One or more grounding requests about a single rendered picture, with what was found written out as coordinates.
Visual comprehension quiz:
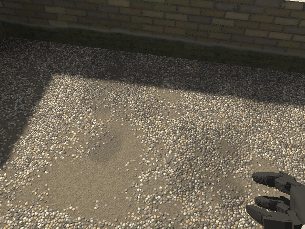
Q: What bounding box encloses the right robot hand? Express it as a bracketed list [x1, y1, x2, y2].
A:
[246, 171, 305, 229]

